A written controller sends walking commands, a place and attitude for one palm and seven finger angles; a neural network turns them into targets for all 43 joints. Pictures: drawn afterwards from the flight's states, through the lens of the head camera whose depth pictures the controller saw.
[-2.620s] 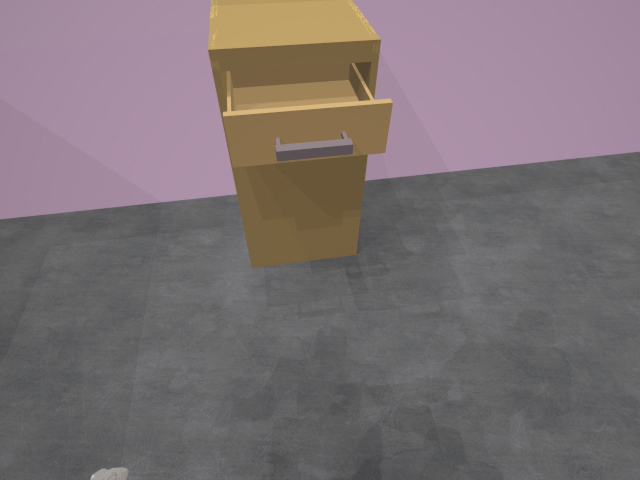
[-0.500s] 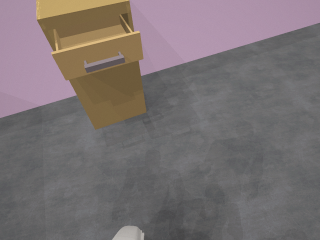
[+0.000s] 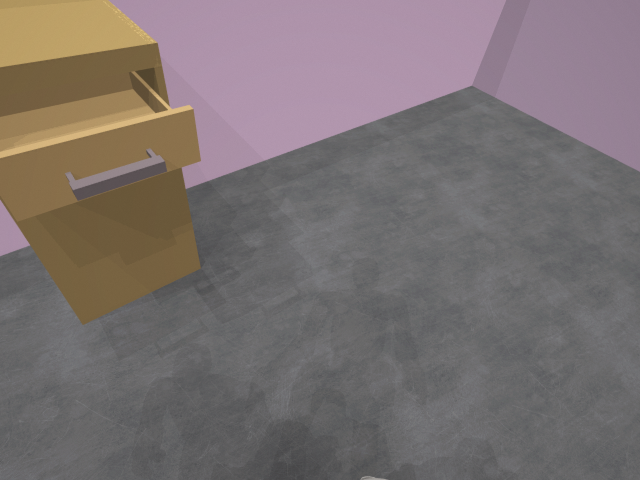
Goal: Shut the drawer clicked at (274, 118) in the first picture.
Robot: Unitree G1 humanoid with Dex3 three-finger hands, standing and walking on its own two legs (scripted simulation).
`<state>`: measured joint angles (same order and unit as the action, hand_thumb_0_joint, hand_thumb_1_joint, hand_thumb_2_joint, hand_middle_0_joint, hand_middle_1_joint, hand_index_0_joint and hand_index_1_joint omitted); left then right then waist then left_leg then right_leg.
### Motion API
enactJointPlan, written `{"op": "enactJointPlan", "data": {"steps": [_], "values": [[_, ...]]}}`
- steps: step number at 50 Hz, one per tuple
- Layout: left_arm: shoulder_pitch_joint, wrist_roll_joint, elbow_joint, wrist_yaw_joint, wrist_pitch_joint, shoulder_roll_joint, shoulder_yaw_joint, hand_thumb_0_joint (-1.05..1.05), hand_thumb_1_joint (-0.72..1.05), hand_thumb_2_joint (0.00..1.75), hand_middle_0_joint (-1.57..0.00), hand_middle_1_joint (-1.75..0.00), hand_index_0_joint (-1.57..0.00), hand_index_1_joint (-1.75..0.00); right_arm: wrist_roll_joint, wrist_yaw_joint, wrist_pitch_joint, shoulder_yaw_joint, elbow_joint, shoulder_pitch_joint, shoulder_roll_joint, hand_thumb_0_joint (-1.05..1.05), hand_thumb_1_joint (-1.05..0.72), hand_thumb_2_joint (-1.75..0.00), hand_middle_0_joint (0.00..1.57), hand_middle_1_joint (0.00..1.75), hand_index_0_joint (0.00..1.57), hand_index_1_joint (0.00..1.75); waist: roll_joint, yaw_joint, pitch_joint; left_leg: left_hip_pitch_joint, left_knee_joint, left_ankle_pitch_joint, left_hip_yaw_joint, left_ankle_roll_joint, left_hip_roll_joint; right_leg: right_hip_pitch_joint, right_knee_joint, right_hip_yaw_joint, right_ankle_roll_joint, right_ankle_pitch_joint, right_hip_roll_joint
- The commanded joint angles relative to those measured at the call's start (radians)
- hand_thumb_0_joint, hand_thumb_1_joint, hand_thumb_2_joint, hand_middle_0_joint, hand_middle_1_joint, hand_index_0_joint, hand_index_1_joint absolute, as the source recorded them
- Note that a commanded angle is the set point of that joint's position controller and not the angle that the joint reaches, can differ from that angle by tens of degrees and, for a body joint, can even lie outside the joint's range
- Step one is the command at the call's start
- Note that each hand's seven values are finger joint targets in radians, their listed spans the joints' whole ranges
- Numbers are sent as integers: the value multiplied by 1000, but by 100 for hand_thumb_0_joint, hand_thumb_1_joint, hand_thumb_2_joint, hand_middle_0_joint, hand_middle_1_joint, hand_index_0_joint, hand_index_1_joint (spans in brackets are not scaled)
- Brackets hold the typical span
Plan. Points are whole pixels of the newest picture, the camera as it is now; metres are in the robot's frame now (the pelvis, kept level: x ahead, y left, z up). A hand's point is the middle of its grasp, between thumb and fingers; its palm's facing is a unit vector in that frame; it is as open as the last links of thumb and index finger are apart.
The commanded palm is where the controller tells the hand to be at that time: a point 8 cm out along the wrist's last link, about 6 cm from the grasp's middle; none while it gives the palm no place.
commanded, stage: walk to a spot facing it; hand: left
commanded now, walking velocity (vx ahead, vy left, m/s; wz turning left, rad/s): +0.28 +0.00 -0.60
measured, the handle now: (116, 170) +0.65 +0.47 -0.05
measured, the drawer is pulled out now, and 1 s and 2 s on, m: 0.22 0.22 0.22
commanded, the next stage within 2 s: turn to face it in 1.36 s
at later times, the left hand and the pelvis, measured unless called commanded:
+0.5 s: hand (285, 367) +0.35 +0.07 -0.20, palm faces -0.36 -0.92 -0.16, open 7.4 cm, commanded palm none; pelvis +0.17 -0.05 -0.03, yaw -19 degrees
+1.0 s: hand (259, 309) +0.46 +0.14 -0.19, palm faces -0.48 -0.85 -0.20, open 7.4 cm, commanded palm none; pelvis +0.33 -0.03 -0.01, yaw -37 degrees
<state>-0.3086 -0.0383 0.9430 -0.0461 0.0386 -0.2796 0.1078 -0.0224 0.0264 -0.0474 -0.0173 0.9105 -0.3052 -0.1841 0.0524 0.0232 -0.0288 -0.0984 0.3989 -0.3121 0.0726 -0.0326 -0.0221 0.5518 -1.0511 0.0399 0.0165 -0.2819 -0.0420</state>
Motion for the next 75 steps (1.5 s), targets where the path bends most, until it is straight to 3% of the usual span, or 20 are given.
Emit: {"op": "enactJointPlan", "data": {"steps": [1,12,15,17,18,19,20,26,32,37,40,41,42,43,49,61,65,66,67,75], "values": [[85,-1,-85,-13,-22,6,-12,0,90,90,-20,-30,-20,-30,9,18,-43,-17,-4,-102,-123,0,-90,-90,20,30,20,30,-194,-14,148,64,-179,391,-85,-4,-239,256,-193,-23,15,102,79],[363,13,-122,-25,-26,67,-50,0,90,90,-20,-30,-20,-30,-4,29,-38,-15,116,-284,-104,0,-90,-90,20,30,20,30,-208,-74,214,200,-102,856,131,-41,-257,171,241,-217,-41,103,55],[246,11,-91,-13,-38,30,-37,0,90,90,-20,-30,-20,-30,1,27,-33,-34,118,-261,-150,0,-90,-90,20,30,20,30,-227,-12,105,218,100,1193,177,-35,-291,-54,330,-250,-97,37,-8],[20,6,-27,-2,-60,-41,-11,0,90,90,-20,-30,-20,-30,11,19,-31,-41,95,-206,-177,0,-90,-90,20,30,20,30,-235,97,-26,65,435,1061,190,-2,-281,-434,456,-233,-134,72,-14],[-90,6,0,9,-69,-132,8,0,90,90,-20,-30,-20,-30,30,5,-28,-36,76,-227,-129,0,-90,-90,20,30,20,30,-84,134,-138,-229,755,534,186,31,-232,-768,519,-3,-214,121,177],[-161,26,3,24,-77,-203,18,0,90,90,-20,-30,-20,-30,40,5,-36,-30,35,-224,-62,0,-90,-90,20,30,20,30,70,118,-251,-509,1136,-268,119,79,-65,-912,604,529,-346,355,484],[-134,45,-4,36,-67,-211,20,0,90,90,-20,-30,-20,-30,19,10,-41,-43,-10,-84,-87,0,-90,-90,20,30,20,30,-46,127,-95,-601,1125,-205,-33,58,-93,-757,652,412,-345,630,453],[124,17,-65,52,-87,-90,-11,0,90,90,-20,-30,-20,-30,-4,-4,33,-45,23,-129,-51,0,-90,-90,20,30,20,30,-77,-77,40,-402,857,-23,-46,97,-180,-152,797,168,-238,172,275],[64,16,-59,36,-86,-96,-4,0,90,90,-20,-30,-20,-30,-5,-28,28,-53,-59,60,-67,0,-90,-90,20,30,20,30,51,-25,74,-425,567,76,-34,111,-123,-155,813,208,-211,-18,194],[10,19,-71,41,-71,-118,9,0,90,90,-20,-30,-20,-30,8,-17,11,-46,-112,183,-74,0,-90,-90,20,30,20,30,89,20,10,-347,327,-23,-18,106,-36,-339,682,282,-207,342,213],[40,25,-86,49,-53,-109,13,0,90,90,-20,-30,-20,-30,11,0,5,-51,-94,115,-106,0,-90,-90,20,30,20,30,78,-28,-28,-108,65,74,-20,96,-27,-298,541,273,-143,388,167],[39,34,-99,49,-49,-66,6,0,90,90,-20,-30,-20,-30,3,8,-3,-60,-73,36,-166,0,-90,-90,20,30,20,30,-45,-61,-77,102,-43,179,-121,61,-154,-160,398,202,-88,245,76],[-2,39,-110,37,-47,-8,-5,0,90,90,-20,-30,-20,-30,-6,6,3,-78,-68,-22,-269,0,-90,-90,20,30,20,30,-332,-66,-121,257,-57,390,-385,-46,-455,66,123,35,-18,-302,-39],[-20,22,-100,39,-46,-42,-1,0,90,90,-20,-30,-20,-30,-3,4,16,-69,-82,-9,-261,0,-90,-90,20,30,20,30,-269,-65,-99,174,-66,402,-395,-112,-525,81,-54,6,1,-372,21],[0,15,-78,18,-2,-13,5,0,90,90,-20,-30,-20,-30,1,11,8,-39,-86,99,-142,0,-90,-90,20,30,20,30,-230,-5,33,-31,-62,607,1,-47,-318,35,-211,-46,44,-101,95],[190,12,-128,12,3,33,-11,0,90,90,-20,-30,-20,-30,-7,-1,29,-88,-10,-5,-184,0,-90,-90,20,30,20,30,-283,-67,40,50,22,593,162,-64,-365,-73,251,-167,23,-96,93],[4,5,-83,28,-35,-72,9,0,90,90,-20,-30,-20,-30,7,-15,35,-90,-25,-10,-184,0,-90,-90,20,30,20,30,-78,48,-86,-163,438,498,229,53,-324,-533,589,-83,-57,239,132],[-76,6,-60,44,-46,-205,35,0,90,90,-20,-30,-20,-30,11,-22,37,-64,-75,12,-101,0,-90,-90,20,30,20,30,232,77,-137,-486,708,-240,219,118,-151,-729,617,310,-180,718,416],[-102,34,-50,57,-37,-234,39,0,90,90,-20,-30,-20,-30,13,-1,50,-61,-93,49,-114,0,-90,-90,20,30,20,30,175,83,-173,-524,856,-363,34,118,-119,-696,601,326,-258,954,484],[159,21,-108,68,-39,-89,-11,0,90,90,-20,-30,-20,-30,-2,0,87,-53,5,-24,-102,0,-90,-90,20,30,20,30,49,-54,-28,-406,748,-49,-45,125,-103,-365,699,101,-183,498,261]]}}
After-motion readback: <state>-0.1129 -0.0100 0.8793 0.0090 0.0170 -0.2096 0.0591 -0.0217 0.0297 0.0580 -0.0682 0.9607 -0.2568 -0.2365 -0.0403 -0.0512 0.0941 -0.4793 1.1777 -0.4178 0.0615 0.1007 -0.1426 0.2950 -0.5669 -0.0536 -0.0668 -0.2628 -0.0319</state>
